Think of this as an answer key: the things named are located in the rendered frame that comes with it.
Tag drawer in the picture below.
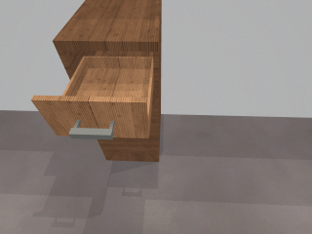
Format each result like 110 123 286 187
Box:
31 56 154 138

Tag cabinet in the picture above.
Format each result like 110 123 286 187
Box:
53 0 162 162

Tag handle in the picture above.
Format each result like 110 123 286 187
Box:
69 120 115 140

